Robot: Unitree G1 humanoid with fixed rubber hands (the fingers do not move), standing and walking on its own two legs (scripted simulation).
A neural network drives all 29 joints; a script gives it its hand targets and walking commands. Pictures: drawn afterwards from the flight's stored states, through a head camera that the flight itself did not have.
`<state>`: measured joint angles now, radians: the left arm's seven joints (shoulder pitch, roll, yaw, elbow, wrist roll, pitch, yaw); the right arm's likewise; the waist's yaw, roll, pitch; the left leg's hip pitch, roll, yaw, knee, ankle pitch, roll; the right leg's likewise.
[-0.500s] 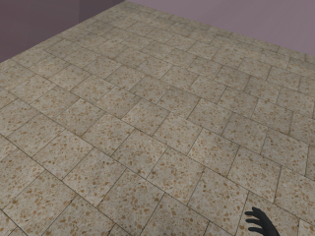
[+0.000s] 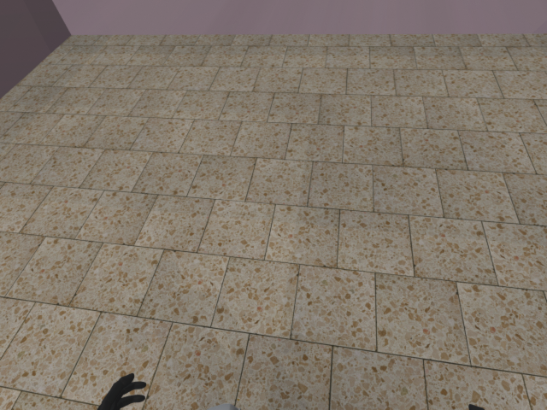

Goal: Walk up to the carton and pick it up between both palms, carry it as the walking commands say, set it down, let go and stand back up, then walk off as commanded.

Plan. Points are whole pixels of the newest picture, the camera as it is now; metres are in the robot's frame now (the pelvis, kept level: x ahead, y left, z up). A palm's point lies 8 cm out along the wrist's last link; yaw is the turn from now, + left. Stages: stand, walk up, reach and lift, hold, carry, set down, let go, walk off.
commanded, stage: walk off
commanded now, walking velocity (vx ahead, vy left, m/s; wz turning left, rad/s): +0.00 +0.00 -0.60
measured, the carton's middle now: out of the picture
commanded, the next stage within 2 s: stand in 0.08 s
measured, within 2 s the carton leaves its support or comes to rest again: neither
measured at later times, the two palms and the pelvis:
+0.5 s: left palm out of the picture +0.10 +0.28 -0.13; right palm out of the picture +0.07 -0.22 -0.09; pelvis -0.01 +0.04 +0.01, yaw -8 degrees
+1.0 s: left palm out of the picture +0.05 +0.26 -0.13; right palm out of the picture -0.04 -0.23 -0.13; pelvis -0.02 +0.02 +0.01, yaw -8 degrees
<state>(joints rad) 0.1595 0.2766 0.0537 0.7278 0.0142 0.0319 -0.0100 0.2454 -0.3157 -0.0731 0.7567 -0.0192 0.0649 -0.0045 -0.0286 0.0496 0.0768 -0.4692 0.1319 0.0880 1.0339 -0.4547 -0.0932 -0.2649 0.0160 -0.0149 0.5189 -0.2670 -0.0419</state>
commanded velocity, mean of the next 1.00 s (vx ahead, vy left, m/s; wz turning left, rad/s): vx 0.00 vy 0.00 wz -0.04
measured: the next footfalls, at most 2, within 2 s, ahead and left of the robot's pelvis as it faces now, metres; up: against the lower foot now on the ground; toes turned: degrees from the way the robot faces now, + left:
left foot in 0.32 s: +0.06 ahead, +0.13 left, +0.00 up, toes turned -3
right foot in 0.62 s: -0.02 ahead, -0.09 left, +0.00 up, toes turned -8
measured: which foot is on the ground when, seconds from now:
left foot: up 0.00-0.30, down 0.32-1.00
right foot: down 0.00-0.32, up 0.34-0.60, down 0.62-1.00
